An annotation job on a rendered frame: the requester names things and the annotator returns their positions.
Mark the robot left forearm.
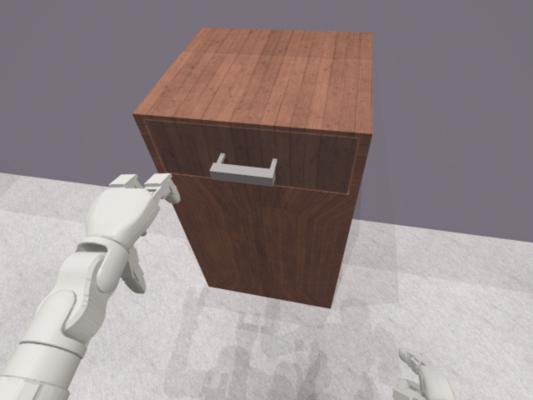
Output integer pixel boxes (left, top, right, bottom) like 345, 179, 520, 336
0, 236, 129, 400

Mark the left robot hand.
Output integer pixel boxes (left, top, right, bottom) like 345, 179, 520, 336
86, 173, 181, 293

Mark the drawer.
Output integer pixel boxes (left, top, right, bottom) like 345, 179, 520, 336
145, 119, 358, 193

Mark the cabinet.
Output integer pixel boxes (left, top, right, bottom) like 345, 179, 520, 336
132, 27, 373, 308

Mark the handle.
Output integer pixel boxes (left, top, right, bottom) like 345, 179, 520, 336
209, 153, 277, 187

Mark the right robot hand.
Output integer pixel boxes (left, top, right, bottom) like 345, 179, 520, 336
392, 347, 456, 400

